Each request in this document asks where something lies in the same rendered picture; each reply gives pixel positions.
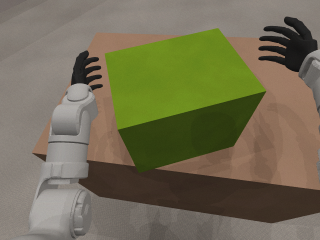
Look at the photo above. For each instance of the carton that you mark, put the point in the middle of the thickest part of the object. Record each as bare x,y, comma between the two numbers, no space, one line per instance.
181,98

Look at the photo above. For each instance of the robot left upper arm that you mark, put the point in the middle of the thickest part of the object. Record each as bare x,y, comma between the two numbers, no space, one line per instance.
59,214

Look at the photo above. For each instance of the robot left hand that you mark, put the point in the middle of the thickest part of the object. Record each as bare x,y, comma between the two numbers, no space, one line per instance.
80,72

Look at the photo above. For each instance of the right robot forearm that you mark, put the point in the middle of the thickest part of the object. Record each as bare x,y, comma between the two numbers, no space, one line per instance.
309,72

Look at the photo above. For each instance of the pedestal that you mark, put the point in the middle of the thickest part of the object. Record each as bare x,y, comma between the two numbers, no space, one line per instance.
270,174

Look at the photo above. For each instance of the robot right hand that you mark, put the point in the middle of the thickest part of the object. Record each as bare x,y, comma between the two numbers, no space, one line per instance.
297,48

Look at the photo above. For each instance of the left robot forearm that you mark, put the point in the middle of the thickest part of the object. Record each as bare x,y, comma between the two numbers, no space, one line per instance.
69,136

